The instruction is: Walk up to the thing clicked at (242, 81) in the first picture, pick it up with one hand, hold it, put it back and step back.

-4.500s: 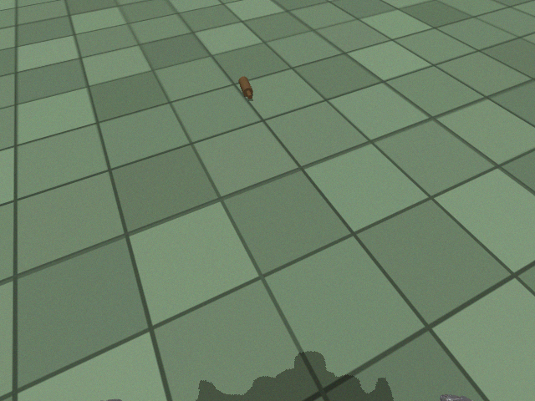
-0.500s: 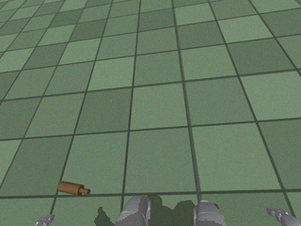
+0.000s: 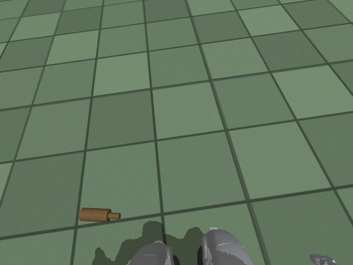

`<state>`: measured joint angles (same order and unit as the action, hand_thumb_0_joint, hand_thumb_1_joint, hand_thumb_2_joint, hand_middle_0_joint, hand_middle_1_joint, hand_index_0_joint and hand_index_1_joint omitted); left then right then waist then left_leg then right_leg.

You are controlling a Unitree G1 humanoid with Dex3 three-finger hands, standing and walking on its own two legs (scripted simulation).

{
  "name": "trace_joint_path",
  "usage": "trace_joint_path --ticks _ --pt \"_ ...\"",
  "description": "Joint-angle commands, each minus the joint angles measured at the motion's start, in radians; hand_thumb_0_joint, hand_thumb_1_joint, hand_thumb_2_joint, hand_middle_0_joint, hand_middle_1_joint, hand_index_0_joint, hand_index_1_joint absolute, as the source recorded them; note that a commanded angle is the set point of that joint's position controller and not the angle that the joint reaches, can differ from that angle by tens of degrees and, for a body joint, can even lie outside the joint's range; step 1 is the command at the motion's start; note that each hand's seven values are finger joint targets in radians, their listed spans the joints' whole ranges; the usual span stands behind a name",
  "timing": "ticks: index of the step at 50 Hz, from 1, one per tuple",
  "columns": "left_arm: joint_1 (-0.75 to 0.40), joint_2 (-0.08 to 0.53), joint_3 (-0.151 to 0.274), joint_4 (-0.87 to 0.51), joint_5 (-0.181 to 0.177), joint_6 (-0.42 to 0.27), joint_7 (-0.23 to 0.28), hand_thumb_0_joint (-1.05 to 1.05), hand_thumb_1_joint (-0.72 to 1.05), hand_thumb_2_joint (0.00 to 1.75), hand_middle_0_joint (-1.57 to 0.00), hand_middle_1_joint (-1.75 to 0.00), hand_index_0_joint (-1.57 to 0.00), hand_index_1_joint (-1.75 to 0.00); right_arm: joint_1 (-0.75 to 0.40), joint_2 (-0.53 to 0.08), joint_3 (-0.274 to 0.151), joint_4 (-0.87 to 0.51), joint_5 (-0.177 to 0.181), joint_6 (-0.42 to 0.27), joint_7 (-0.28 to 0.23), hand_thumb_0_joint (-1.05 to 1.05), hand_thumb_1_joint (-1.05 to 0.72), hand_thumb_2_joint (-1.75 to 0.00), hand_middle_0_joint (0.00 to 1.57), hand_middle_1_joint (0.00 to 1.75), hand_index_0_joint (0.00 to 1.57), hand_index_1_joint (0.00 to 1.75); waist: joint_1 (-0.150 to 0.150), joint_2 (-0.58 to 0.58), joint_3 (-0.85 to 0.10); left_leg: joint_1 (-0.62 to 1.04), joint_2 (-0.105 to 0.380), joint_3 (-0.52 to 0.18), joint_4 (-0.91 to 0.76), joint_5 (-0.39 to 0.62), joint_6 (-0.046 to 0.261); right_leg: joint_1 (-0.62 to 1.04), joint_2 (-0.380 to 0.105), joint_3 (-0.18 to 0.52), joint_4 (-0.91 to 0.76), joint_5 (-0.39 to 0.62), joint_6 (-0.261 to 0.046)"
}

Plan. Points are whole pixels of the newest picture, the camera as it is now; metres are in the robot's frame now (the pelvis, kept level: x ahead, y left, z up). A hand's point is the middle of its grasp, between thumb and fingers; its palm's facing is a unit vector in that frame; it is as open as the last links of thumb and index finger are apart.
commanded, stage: walk up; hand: left
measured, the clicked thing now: (100, 215) +0.39 +0.45 -0.71
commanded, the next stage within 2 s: none
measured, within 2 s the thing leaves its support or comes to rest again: neither
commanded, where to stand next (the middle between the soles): +0.01 +0.28 m, yaw -7 degrees
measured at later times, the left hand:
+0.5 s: hand out of the picture +0.00 +0.59 -0.13, palm faces +0.02 -0.74 -0.67, open 7.4 cm
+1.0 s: hand out of the picture +0.03 +0.59 -0.14, palm faces -0.16 -0.92 -0.37, open 7.4 cm
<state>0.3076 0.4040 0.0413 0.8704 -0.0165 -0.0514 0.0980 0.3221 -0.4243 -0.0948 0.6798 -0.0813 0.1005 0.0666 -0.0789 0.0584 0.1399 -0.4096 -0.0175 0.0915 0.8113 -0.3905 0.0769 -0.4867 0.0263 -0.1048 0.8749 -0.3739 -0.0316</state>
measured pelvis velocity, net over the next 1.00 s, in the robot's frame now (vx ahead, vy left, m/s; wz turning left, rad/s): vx -0.08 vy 0.34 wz -0.13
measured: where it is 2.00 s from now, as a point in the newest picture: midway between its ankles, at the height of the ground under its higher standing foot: outside the picture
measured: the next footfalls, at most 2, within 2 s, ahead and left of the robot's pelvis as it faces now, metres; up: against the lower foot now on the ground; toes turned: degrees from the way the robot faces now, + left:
right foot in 0.02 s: +0.09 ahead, -0.07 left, +0.00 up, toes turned -5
left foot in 0.40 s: +0.01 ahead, +0.44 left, +0.00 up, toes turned -8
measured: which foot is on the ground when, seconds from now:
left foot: down 0.00-0.04, up 0.06-0.38, down 0.40-1.00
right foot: up 0.00-0.00, down 0.02-0.42, up 0.44-0.70, down 0.72-0.94, up 0.96-1.00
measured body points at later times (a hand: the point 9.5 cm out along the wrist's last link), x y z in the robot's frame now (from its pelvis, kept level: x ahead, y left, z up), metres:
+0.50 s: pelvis -0.08 +0.23 -0.03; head -0.06 +0.21 +0.42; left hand -0.01 +0.63 -0.08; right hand +0.00 -0.11 -0.14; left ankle -0.06 +0.38 -0.70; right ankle +0.01 +0.01 -0.66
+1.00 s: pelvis -0.08 +0.34 +0.01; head -0.06 +0.34 +0.46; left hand +0.04 +0.63 -0.11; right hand -0.05 +0.02 -0.11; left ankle -0.03 +0.44 -0.70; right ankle -0.08 +0.21 -0.69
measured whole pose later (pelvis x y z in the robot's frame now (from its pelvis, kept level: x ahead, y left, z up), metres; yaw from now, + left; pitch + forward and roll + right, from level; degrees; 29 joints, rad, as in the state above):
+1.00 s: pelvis -0.08 +0.34 +0.01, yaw -8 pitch -3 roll +1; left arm 0.22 0.36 0.03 0.93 0.03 0.00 -0.01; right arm 0.25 -0.40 -0.04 0.89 -0.02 -0.05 0.00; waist -0.01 0.00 0.08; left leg -0.34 0.01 0.07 0.74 -0.36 0.03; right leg -0.38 0.00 0.05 0.88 -0.46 -0.03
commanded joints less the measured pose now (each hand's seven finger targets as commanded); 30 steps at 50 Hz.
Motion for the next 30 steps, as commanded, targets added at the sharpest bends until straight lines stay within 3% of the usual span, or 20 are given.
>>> trace_joint_path --ticks 1,2,3,4,5,7,8,12,17,18,19,20,21,22,23,24,25,26,28,30 --pt "0.28 0.345 0.121 -0.023 0.03 -0.029 0.05 0.0 0.9 0.9 -0.2 -0.3 -0.2 -0.3 -0.053 -0.116 -0.042 -0.144 0.029 -0.017 -0.016 0.0 -0.9 -0.9 0.2 0.3 0.2 0.3 0.145 -0.15 -0.21 -0.223 0.044 -0.154 0.208 0.091 -0.038 0.517 -0.234 0.404 -0.417 0.322 -0.05" --pt "0.218 0.368 0.124 -0.07 0.042 -0.024 0.054 0.0 0.9 0.9 -0.2 -0.3 -0.2 -0.3 0.029 -0.128 -0.043 -0.132 0.022 -0.011 -0.02 0.0 -0.9 -0.9 0.2 0.3 0.2 0.3 0.092 -0.145 -0.25 -0.361 0.025 -0.198 0.352 -0.199 -0.084 0.581 -0.449 0.678 -0.412 0.322 -0.141" --pt "0.141 0.378 0.127 -0.096 0.039 -0.019 0.056 0.0 0.9 0.9 -0.2 -0.3 -0.2 -0.3 0.038 -0.196 -0.068 -0.125 0.008 0.002 -0.037 0.0 -0.9 -0.9 0.2 0.3 0.2 0.3 0.084 -0.05 -0.228 -0.346 0.052 -0.272 0.464 -0.233 -0.083 0.448 -0.545 0.726 -0.43 0.288 -0.252" --pt "0.076 0.389 0.13 -0.116 0.038 -0.022 0.058 0.0 0.9 0.9 -0.2 -0.3 -0.2 -0.3 0.004 -0.224 -0.084 -0.131 0.0 0.005 -0.045 0.0 -0.9 -0.9 0.2 0.3 0.2 0.3 0.078 -0.067 -0.197 -0.332 0.074 -0.294 0.566 -0.213 -0.078 0.333 -0.579 0.769 -0.478 0.173 -0.317" --pt "0.037 0.341 0.12 -0.125 0.03 -0.027 0.053 0.0 0.9 0.9 -0.2 -0.3 -0.2 -0.3 -0.023 -0.25 -0.096 -0.112 0.007 0.002 -0.039 0.0 -0.9 -0.9 0.2 0.3 0.2 0.3 0.071 0.0 -0.129 -0.286 0.076 -0.329 0.602 -0.155 -0.079 0.2 -0.503 0.658 -0.502 0.044 -0.284" --pt "0.023 0.317 0.108 -0.127 0.035 -0.034 0.045 0.0 0.9 0.9 -0.2 -0.3 -0.2 -0.3 -0.021 -0.247 -0.102 -0.094 0.015 0.0 -0.02 0.0 -0.9 -0.9 0.2 0.3 0.2 0.3 0.058 -0.047 -0.083 -0.226 0.041 -0.304 0.604 -0.053 -0.076 0.078 -0.374 0.463 -0.474 -0.038 -0.203" --pt "0.031 0.325 0.115 -0.123 0.043 -0.035 0.04 0.0 0.9 0.9 -0.2 -0.3 -0.2 -0.3 -0.028 -0.238 -0.101 -0.101 0.012 0.002 -0.01 0.0 -0.9 -0.9 0.2 0.3 0.2 0.3 0.063 -0.105 -0.067 -0.23 0.039 -0.298 0.601 -0.03 -0.077 0.056 -0.35 0.431 -0.458 -0.051 -0.195" --pt "0.014 0.354 0.135 -0.125 0.052 -0.03 0.027 0.0 0.9 0.9 -0.2 -0.3 -0.2 -0.3 -0.003 -0.217 -0.095 -0.084 0.016 0.01 0.007 0.0 -0.9 -0.9 0.2 0.3 0.2 0.3 0.068 -0.204 -0.089 -0.19 0.061 -0.216 0.488 -0.003 -0.097 0.051 -0.268 0.284 -0.4 -0.109 -0.156" --pt "0.016 0.423 0.165 -0.105 0.065 -0.02 0.022 0.0 0.9 0.9 -0.2 -0.3 -0.2 -0.3 -0.056 -0.212 -0.097 -0.09 0.017 0.007 0.02 0.0 -0.9 -0.9 0.2 0.3 0.2 0.3 0.1 -0.311 -0.104 -0.056 0.105 -0.102 0.123 -0.185 -0.083 0.017 -0.267 0.264 -0.35 -0.12 -0.146" --pt "-0.014 0.433 0.165 -0.103 0.062 -0.016 0.021 0.0 0.9 0.9 -0.2 -0.3 -0.2 -0.3 -0.01 -0.219 -0.105 -0.069 0.016 0.005 0.02 0.0 -0.9 -0.9 0.2 0.3 0.2 0.3 0.071 -0.312 -0.121 0.043 0.094 -0.064 0.059 -0.164 -0.077 -0.052 -0.266 0.255 -0.327 -0.124 -0.129" --pt "-0.048 0.419 0.16 -0.104 0.061 -0.009 0.022 0.0 0.9 0.9 -0.2 -0.3 -0.2 -0.3 0.086 -0.223 -0.115 -0.033 0.016 0.001 0.017 0.0 -0.9 -0.9 0.2 0.3 0.2 0.3 0.012 -0.254 -0.154 0.174 0.075 -0.045 -0.073 -0.093 -0.069 -0.117 -0.238 0.223 -0.237 -0.133 -0.096" --pt "-0.04 0.351 0.144 -0.093 0.06 0.002 0.028 0.0 0.9 0.9 -0.2 -0.3 -0.2 -0.3 0.177 -0.244 -0.127 0.007 -0.002 -0.007 0.011 0.0 -0.9 -0.9 0.2 0.3 0.2 0.3 -0.036 -0.094 -0.183 0.267 0.033 -0.058 -0.125 -0.106 -0.065 -0.196 -0.179 0.174 -0.041 -0.16 -0.055" --pt "-0.037 0.244 0.111 -0.087 0.046 0.01 0.033 0.0 0.9 0.9 -0.2 -0.3 -0.2 -0.3 0.209 -0.283 -0.127 0.009 -0.019 -0.012 0.005 0.0 -0.9 -0.9 0.2 0.3 0.2 0.3 -0.075 0.197 -0.108 0.191 0.12 -0.275 -0.312 -0.291 -0.021 -0.357 -0.006 0.064 0.269 -0.262 -0.026" --pt "-0.119 0.246 0.108 -0.121 0.035 0.007 0.056 0.0 0.9 0.9 -0.2 -0.3 -0.2 -0.3 0.094 -0.404 -0.132 -0.039 0.0 -0.016 0.0 0.0 -0.9 -0.9 0.2 0.3 0.2 0.3 -0.058 0.359 -0.041 -0.038 0.301 -0.646 -0.507 -0.376 0.07 -0.4 0.058 0.108 0.401 -0.294 -0.003" --pt "-0.157 0.288 0.106 -0.113 0.048 -0.005 0.067 0.0 0.9 0.9 -0.2 -0.3 -0.2 -0.3 -0.071 -0.446 -0.13 -0.053 0.02 -0.018 -0.009 0.0 -0.9 -0.9 0.2 0.3 0.2 0.3 -0.018 0.359 0.039 -0.229 0.386 -0.801 -0.623 -0.538 0.178 -0.294 -0.005 0.155 0.503 -0.244 -0.033" --pt "-0.127 0.318 0.109 -0.078 0.031 -0.012 0.06 0.0 0.9 0.9 -0.2 -0.3 -0.2 -0.3 -0.174 -0.383 -0.113 -0.082 0.012 -0.021 -0.014 0.0 -0.9 -0.9 0.2 0.3 0.2 0.3 0.011 0.232 0.09 -0.297 0.374 -0.72 -0.56 -0.508 0.198 -0.246 -0.037 0.163 0.499 -0.169 -0.028" --pt "-0.063 0.318 0.116 -0.026 0.009 -0.012 0.048 0.0 0.9 0.9 -0.2 -0.3 -0.2 -0.3 -0.187 -0.3 -0.095 -0.096 0.002 -0.025 -0.021 0.0 -0.9 -0.9 0.2 0.3 0.2 0.3 0.031 0.131 0.088 -0.236 0.289 -0.547 -0.449 -0.367 0.152 -0.255 -0.033 0.185 0.473 -0.109 -0.016" --pt "0.034 0.31 0.122 0.014 0.004 -0.009 0.044 0.0 0.9 0.9 -0.2 -0.3 -0.2 -0.3 -0.184 -0.27 -0.082 -0.094 -0.002 -0.029 -0.024 0.0 -0.9 -0.9 0.2 0.3 0.2 0.3 0.064 0.122 0.043 -0.12 0.244 -0.444 -0.365 -0.23 0.129 -0.258 -0.015 0.172 0.447 -0.089 -0.019" --pt "0.079 0.277 0.114 0.038 0.003 -0.01 0.025 0.0 0.9 0.9 -0.2 -0.3 -0.2 -0.3 -0.133 -0.255 -0.076 -0.059 0.012 -0.043 -0.026 0.0 -0.9 -0.9 0.2 0.3 0.2 0.3 0.066 0.151 -0.014 0.011 0.203 -0.378 -0.301 -0.058 0.103 -0.186 -0.026 0.125 0.336 -0.095 -0.011" --pt "0.018 0.237 0.094 0.005 0.015 -0.02 0.002 0.0 0.9 0.9 -0.2 -0.3 -0.2 -0.3 -0.079 -0.26 -0.072 -0.025 0.022 -0.054 -0.029 0.0 -0.9 -0.9 0.2 0.3 0.2 0.3 0.044 0.2 -0.068 0.09 0.233 -0.407 -0.305 -0.092 0.133 -0.119 -0.045 0.065 0.166 -0.149 0.001"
